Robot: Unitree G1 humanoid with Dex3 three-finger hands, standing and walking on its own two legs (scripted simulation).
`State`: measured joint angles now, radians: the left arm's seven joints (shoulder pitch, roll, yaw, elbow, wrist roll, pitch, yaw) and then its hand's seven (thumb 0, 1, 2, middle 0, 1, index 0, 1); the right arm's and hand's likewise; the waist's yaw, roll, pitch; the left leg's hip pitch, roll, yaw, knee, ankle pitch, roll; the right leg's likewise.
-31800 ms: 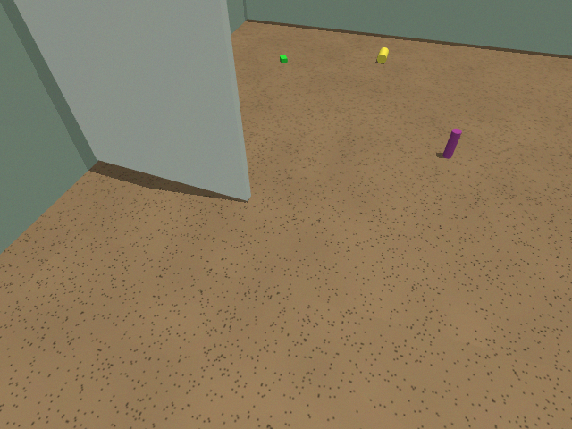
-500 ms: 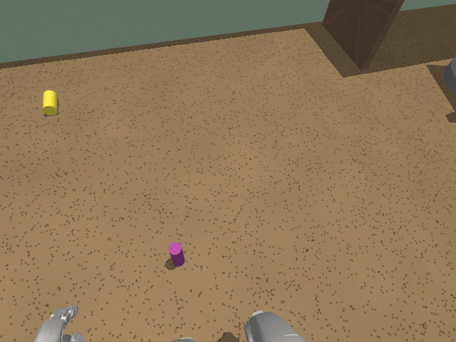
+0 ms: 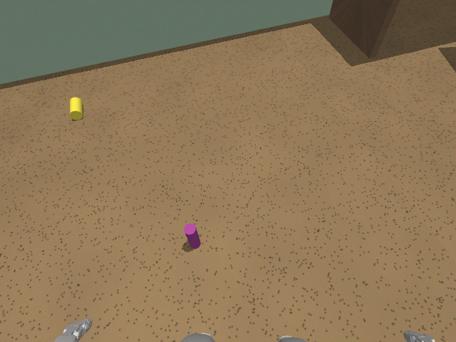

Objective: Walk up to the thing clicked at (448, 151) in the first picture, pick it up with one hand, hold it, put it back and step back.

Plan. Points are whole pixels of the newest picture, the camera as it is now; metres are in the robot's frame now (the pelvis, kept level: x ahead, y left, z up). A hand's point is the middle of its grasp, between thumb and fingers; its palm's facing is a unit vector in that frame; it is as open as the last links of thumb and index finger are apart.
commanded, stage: step back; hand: left
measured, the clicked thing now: (192, 236) +0.57 +0.20 -0.68
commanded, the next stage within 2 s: none
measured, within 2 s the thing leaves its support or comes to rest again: neither
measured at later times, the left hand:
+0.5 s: hand out of the picture -0.08 +0.24 -0.15, palm faces -0.04 -0.91 -0.41, open 7.4 cm
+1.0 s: hand out of the picture -0.22 +0.23 -0.15, palm faces +0.00 -0.92 -0.40, open 7.4 cm
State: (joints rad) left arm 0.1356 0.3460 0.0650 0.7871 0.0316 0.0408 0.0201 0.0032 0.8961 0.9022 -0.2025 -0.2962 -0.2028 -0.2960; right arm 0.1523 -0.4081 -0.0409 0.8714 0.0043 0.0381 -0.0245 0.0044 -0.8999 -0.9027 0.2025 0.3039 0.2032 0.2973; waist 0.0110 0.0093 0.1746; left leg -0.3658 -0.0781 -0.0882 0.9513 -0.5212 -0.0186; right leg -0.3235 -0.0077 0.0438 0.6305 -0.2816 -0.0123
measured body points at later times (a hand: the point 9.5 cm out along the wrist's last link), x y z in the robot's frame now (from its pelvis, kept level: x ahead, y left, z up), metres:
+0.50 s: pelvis -0.16 -0.03 -0.01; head -0.12 -0.04 +0.43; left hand -0.08 +0.29 -0.12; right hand -0.04 -0.35 -0.13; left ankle -0.06 +0.12 -0.70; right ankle -0.16 -0.16 -0.73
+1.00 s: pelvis -0.33 -0.04 -0.01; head -0.27 -0.04 +0.44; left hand -0.22 +0.28 -0.12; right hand -0.22 -0.35 -0.12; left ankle -0.25 +0.09 -0.73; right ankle -0.36 -0.17 -0.69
